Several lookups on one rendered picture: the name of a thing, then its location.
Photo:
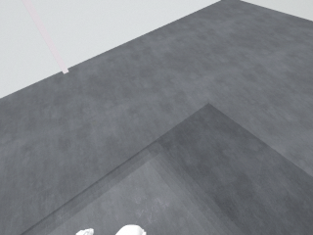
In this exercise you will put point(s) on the left robot thigh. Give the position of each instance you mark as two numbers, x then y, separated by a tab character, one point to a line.
131	229

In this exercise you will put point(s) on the panel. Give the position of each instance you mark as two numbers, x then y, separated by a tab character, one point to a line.
43	31

